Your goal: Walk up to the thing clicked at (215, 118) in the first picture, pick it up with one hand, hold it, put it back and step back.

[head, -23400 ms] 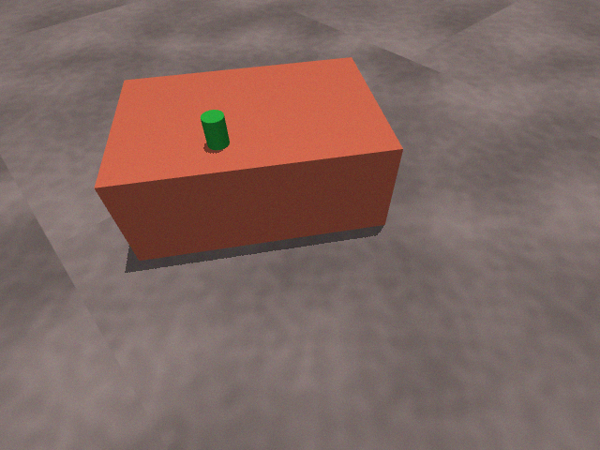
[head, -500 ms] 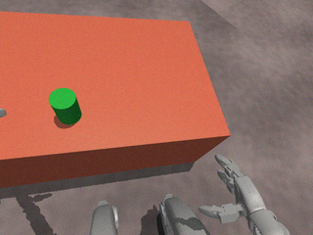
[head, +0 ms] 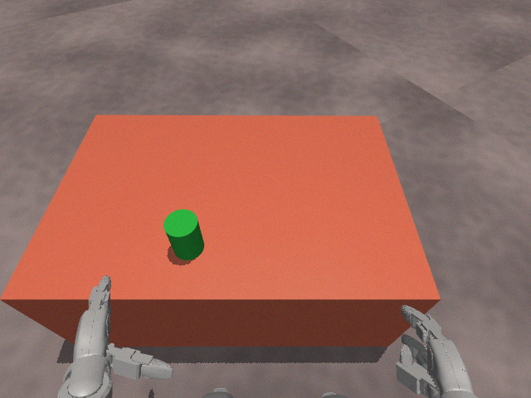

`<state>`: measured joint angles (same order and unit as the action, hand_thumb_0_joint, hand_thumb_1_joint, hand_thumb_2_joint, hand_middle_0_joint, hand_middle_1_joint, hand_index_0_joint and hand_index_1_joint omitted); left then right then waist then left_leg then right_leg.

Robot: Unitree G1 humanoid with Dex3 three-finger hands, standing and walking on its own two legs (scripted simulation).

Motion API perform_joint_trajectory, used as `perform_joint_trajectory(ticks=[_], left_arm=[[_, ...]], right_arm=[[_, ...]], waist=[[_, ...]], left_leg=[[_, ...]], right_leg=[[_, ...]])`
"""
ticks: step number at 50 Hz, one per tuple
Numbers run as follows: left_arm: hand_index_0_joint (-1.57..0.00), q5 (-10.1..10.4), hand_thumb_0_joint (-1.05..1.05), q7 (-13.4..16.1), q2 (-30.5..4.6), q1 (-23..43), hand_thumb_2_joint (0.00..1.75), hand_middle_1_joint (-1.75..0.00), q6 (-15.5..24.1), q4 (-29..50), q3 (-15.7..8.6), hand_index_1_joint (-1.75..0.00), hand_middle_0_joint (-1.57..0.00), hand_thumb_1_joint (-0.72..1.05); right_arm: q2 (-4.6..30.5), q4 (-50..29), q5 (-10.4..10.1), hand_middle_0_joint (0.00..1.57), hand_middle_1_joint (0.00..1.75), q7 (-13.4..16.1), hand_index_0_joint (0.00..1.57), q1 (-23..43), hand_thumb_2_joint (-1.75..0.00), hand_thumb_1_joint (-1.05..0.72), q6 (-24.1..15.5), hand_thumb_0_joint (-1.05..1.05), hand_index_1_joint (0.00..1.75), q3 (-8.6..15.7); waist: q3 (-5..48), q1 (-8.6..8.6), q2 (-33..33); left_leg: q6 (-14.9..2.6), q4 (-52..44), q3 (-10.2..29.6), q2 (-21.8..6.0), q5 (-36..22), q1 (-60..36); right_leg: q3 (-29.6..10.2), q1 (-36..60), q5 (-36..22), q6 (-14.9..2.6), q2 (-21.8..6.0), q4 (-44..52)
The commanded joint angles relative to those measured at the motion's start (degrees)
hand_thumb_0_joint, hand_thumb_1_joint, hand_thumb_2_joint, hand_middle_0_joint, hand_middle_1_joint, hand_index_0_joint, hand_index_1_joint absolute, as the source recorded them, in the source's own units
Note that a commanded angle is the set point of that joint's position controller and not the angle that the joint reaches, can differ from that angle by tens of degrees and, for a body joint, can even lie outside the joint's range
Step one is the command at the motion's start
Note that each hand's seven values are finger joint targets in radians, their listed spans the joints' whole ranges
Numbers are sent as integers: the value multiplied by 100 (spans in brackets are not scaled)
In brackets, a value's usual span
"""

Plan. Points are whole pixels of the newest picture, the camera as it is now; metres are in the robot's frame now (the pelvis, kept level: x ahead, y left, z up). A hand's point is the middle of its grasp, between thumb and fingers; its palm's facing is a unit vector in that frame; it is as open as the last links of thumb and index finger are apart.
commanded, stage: home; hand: left
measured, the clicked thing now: (185, 235) +0.53 +0.21 -0.24
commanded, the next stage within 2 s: none
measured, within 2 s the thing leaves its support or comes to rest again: neither
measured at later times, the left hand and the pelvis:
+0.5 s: hand (174, 388) +0.16 +0.15 -0.04, palm faces +0.13 -0.96 -0.24, open 17.3 cm; pelvis -0.01 -0.03 +0.00, yaw +1 degrees
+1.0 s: hand (159, 366) +0.19 +0.17 -0.05, palm faces +0.13 -0.96 -0.24, open 17.3 cm; pelvis +0.01 -0.01 -0.01, yaw +0 degrees
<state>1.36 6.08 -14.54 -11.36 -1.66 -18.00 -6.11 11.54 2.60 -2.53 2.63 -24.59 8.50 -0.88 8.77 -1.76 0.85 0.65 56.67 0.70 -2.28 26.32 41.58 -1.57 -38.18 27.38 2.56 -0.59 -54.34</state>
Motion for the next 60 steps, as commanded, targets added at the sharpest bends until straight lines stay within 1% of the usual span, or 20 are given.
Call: perform_joint_trajectory(ticks=[1,2,6,7,8,11,14,15,18,24,27,30,32,36,40,45,48,49,53,60], left_arm=[[-6,42,0,-25,-296,-198,7,-6,236,1637,229,-6,-6,-54],[-6,48,0,-17,-468,-284,8,-7,236,1954,108,-7,-6,-51],[-6,41,0,-63,-357,-913,8,-7,221,2349,276,-7,-6,-51],[-6,52,0,-58,-446,-884,7,-7,233,2489,178,-7,-6,-53],[-6,36,0,-32,-580,-838,7,-6,237,2577,98,-6,-6,-53],[-6,31,0,-37,-463,-913,6,-6,305,2668,190,-6,-5,-55],[-6,16,0,-40,-302,-1075,7,-6,327,2355,301,-6,-6,-53],[-6,27,0,-35,-400,-930,7,-6,362,2623,226,-6,-6,-53],[-5,20,0,-38,-215,-1175,7,-6,401,2392,370,-6,-5,-54],[-6,18,0,-50,-267,-1440,7,-6,416,2292,263,-6,-5,-54],[-5,31,0,-38,-412,-1365,6,-6,471,2412,107,-6,-5,-54],[-6,22,0,-36,-325,-1354,7,-6,517,2489,221,-6,-5,-54],[-6,19,0,-37,-252,-1372,6,-6,502,2534,298,-6,-5,-54],[-6,9,0,-30,-228,-1462,8,-7,464,2574,298,-6,-5,-53],[-6,-5,0,-32,-192,-1549,9,-7,399,2589,282,-6,-6,-51],[-5,-18,0,-27,-174,-1623,7,-6,337,2563,305,-6,-5,-53],[-5,-13,0,-30,-210,-1593,7,-6,317,2546,266,-6,-5,-53],[-5,-15,0,-52,-139,-1511,7,-6,311,2601,349,-6,-5,-54],[-5,-22,0,-61,-171,-1698,6,-6,269,2584,261,-6,-5,-54],[-5,-6,0,-65,-261,-1624,6,-6,248,2753,220,-6,-5,-55]], right_arm=[[598,-1167,-35,20,30,82,20,135,-90,-89,-319,0,30,363],[646,-1164,-32,20,30,92,20,72,-90,-89,-317,0,30,427],[596,-1257,-25,20,30,122,20,-52,-90,-90,-344,0,30,440],[653,-1294,-11,20,30,146,20,-73,-90,-89,-349,0,30,495],[639,-1263,-11,20,30,149,20,-54,-90,-89,-352,0,30,461],[518,-1284,4,20,30,200,20,12,-90,-89,-396,0,30,392],[512,-1369,28,20,30,236,20,-44,-90,-90,-448,0,30,372],[490,-1329,47,20,30,238,20,-170,-90,-90,-449,0,30,386],[419,-1464,42,20,30,234,20,-35,-90,-90,-455,0,30,334],[610,-1722,35,20,30,223,20,-58,-90,-90,-461,0,30,518],[516,-1693,37,20,30,228,20,-62,-90,-90,-432,0,30,428],[498,-1656,20,20,30,222,20,-74,-90,-90,-431,0,30,425],[520,-1653,33,20,30,236,20,-190,-90,-90,-426,0,30,454],[359,-1457,42,20,30,215,20,-346,-90,-90,-406,0,30,366],[580,-1520,69,20,30,227,20,-341,-90,-90,-420,0,30,614],[577,-1497,88,20,30,209,20,-325,-90,-90,-384,0,30,582],[530,-1563,71,20,30,198,20,-226,-90,-90,-352,0,30,491],[492,-1594,73,20,30,200,20,-257,-90,-90,-368,0,30,472],[531,-1531,92,20,30,184,20,-330,-90,-90,-350,0,30,543],[570,-1479,107,20,30,196,20,-304,-90,-90,-362,0,30,549]], waist=[[517,25,-166],[459,95,-112],[487,74,-145],[493,58,-224],[401,102,-184],[191,118,-153],[65,40,-264],[129,59,-276],[-2,105,-380],[164,157,-539],[150,233,-524],[152,222,-322],[382,160,-239],[441,208,-14],[671,160,-1],[744,206,-27],[577,240,-149],[557,170,-167],[569,252,-16],[515,228,4]], left_leg=[[-52,-1031,-204,107,-1124,-913],[-50,-1077,-239,134,-933,-865],[-77,-913,-328,188,-1088,-902],[-96,-867,-364,207,-1062,-877],[-102,-901,-367,218,-881,-827],[-116,-913,-404,242,-397,-697],[-128,-838,-406,257,-246,-630],[-131,-812,-398,257,-191,-639],[-121,-821,-396,272,17,-506],[-126,-765,-396,267,-97,-478],[-130,-682,-395,274,-161,-374],[-109,-783,-421,258,-304,-494],[-106,-752,-413,254,-650,-643],[-72,-756,-402,245,-950,-714],[-21,-742,-309,175,-1473,-941],[10,-644,-243,131,-2141,-1021],[-18,-648,-258,165,-1883,-860],[-20,-657,-261,155,-1816,-883],[22,-785,-213,145,-1703,-906],[-13,-756,-268,171,-1374,-773]], right_leg=[[378,255,-1157,-223,151,802],[362,253,-980,-218,138,840],[249,305,-1261,-156,61,844],[217,314,-1299,-126,48,867],[203,318,-1100,-132,35,883],[120,131,-529,-147,-6,998],[9,50,-305,-123,-54,1095],[-27,72,-225,-112,-63,1105],[-85,-26,173,-133,-72,1175],[-65,21,20,-122,-57,1107],[-146,64,2,-107,-93,1133],[36,64,-295,-164,-29,946],[125,123,-771,-175,19,792],[186,152,-1078,-191,42,652],[286,208,-1494,-212,107,458],[344,322,-2035,-223,114,307],[316,305,-1893,-197,80,400],[318,289,-1836,-190,77,413],[379,263,-1575,-238,108,359],[328,193,-1372,-221,83,461]])
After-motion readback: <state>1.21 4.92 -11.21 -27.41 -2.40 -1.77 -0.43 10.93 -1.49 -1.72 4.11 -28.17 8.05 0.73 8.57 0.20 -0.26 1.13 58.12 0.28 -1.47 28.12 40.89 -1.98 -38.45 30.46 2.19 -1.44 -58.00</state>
